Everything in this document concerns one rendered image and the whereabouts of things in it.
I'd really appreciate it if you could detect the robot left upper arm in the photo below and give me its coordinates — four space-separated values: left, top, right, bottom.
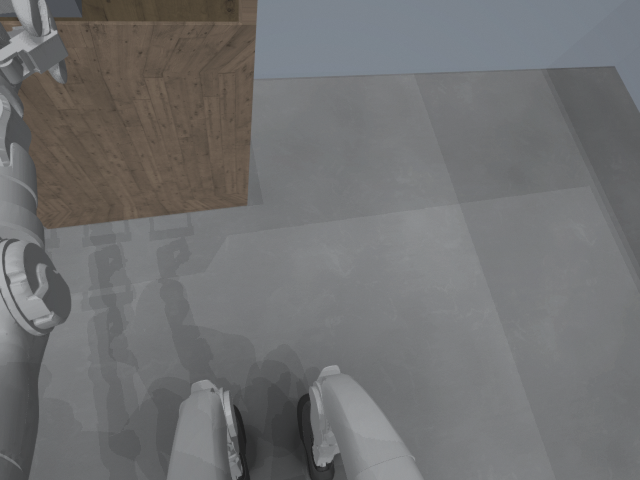
0 239 71 480

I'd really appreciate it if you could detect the drawer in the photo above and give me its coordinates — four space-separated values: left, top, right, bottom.
0 0 239 22

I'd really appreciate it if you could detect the left robot forearm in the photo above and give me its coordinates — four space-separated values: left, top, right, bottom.
0 76 45 251

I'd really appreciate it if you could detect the right robot thigh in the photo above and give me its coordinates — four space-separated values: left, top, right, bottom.
309 373 425 480

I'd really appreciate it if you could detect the cabinet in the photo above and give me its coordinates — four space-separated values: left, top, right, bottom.
0 0 258 229

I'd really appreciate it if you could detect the robot left hand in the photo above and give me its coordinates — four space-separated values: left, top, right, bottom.
0 0 68 94

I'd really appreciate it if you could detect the right robot foot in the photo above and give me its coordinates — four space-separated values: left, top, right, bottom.
297 393 335 480

